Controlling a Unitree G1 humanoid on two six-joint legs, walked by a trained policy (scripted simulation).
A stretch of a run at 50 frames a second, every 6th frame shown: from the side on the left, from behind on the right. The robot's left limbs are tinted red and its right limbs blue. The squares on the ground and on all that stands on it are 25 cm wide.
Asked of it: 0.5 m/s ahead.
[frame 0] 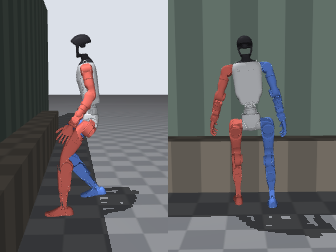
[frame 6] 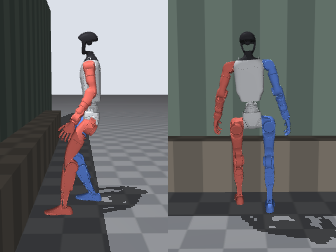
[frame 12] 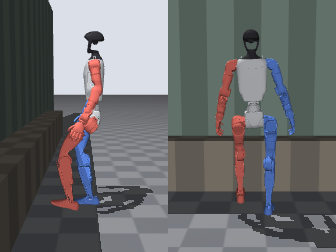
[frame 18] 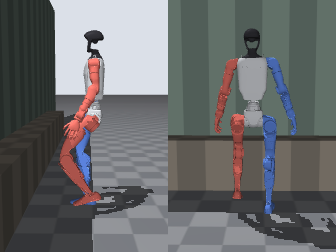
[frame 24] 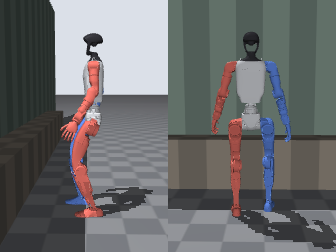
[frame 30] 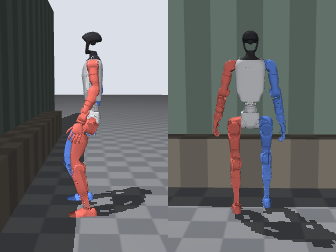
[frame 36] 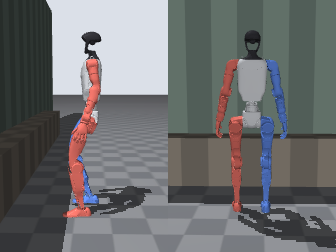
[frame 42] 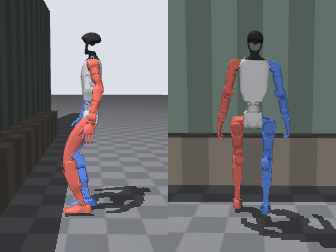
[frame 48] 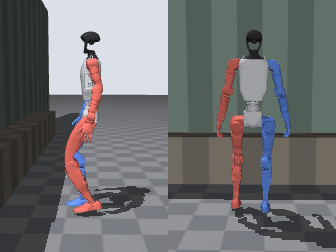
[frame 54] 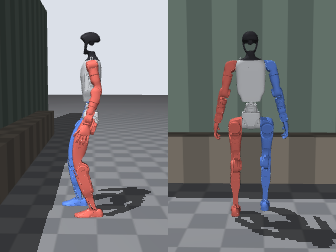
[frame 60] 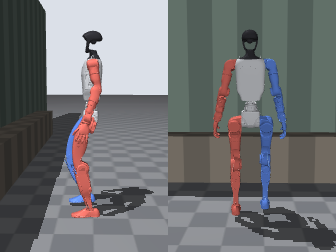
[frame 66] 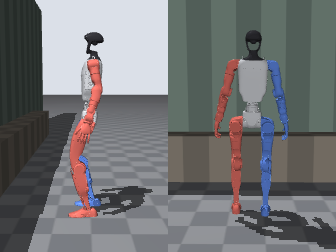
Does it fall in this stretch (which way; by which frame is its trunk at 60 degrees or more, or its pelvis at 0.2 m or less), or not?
no
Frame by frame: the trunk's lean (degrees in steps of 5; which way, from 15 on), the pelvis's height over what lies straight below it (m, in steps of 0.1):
0: 10, 0.8
6: 5, 0.8
12: 0, 0.8
18: 0, 0.8
24: 0, 0.8
30: 0, 0.8
36: 0, 0.8
42: 0, 0.8
48: 0, 0.8
54: 0, 0.8
60: 0, 0.8
66: 5, 0.8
